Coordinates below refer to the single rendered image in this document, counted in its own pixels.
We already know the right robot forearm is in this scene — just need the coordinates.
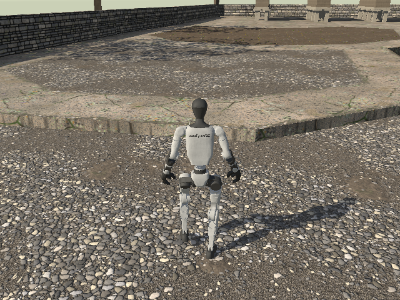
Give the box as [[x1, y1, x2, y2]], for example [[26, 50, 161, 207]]
[[226, 150, 239, 173]]

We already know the robot left upper arm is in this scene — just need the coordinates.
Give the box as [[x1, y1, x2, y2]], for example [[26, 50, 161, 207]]
[[169, 126, 187, 160]]

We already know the humanoid robot torso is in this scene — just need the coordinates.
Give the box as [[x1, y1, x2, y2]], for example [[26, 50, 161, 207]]
[[185, 123, 214, 188]]

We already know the robot left foot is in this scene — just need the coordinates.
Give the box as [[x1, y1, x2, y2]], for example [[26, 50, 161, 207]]
[[180, 230, 189, 242]]

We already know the left robot forearm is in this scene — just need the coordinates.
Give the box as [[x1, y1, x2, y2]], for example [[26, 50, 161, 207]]
[[163, 150, 176, 174]]

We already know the robot right upper arm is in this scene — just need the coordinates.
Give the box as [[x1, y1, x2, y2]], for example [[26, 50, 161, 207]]
[[213, 126, 232, 159]]

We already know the robot right hand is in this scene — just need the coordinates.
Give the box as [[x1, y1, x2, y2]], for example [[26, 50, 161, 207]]
[[227, 170, 241, 183]]

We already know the robot left hand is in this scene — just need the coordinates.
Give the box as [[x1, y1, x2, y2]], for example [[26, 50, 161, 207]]
[[161, 171, 176, 185]]

